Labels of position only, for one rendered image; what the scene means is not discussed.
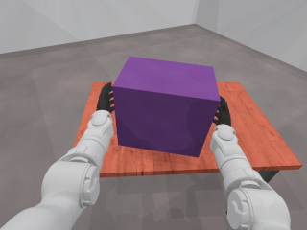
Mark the carton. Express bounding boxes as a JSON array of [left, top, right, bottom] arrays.
[[112, 56, 221, 158]]

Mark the left robot upper arm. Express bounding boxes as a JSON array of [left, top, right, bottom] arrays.
[[0, 161, 100, 230]]

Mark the table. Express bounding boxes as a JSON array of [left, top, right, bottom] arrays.
[[73, 81, 303, 214]]

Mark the robot left forearm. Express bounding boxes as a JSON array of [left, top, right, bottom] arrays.
[[41, 110, 114, 199]]

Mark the right robot hand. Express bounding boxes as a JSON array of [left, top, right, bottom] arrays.
[[213, 96, 231, 126]]

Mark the right robot upper arm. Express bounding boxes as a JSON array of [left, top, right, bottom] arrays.
[[226, 187, 291, 230]]

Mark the robot right forearm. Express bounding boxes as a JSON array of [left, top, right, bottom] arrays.
[[209, 124, 291, 227]]

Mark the left robot hand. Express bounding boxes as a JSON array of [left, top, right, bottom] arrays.
[[96, 82, 115, 114]]

